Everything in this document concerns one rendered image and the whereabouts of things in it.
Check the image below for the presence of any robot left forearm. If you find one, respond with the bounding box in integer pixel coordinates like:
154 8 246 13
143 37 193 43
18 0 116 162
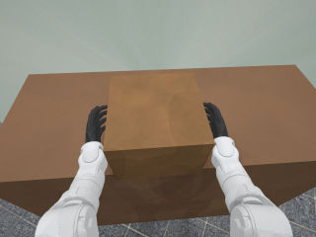
35 141 108 237

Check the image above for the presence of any left robot upper arm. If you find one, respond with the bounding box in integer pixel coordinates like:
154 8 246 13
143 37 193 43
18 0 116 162
36 203 99 237

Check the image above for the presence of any pedestal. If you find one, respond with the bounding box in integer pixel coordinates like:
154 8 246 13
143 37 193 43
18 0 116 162
0 64 316 226

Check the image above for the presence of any right robot upper arm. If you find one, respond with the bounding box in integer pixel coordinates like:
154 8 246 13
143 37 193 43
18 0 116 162
230 203 292 237

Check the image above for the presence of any robot left hand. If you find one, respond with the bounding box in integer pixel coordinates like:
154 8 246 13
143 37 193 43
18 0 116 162
85 105 108 143

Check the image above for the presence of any carton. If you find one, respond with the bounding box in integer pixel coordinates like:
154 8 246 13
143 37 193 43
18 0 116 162
103 72 215 181

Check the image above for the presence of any robot right hand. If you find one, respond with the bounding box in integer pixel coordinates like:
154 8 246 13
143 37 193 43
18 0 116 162
203 103 229 139

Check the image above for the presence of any robot right forearm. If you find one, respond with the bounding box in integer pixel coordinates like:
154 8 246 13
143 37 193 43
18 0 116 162
211 136 293 237

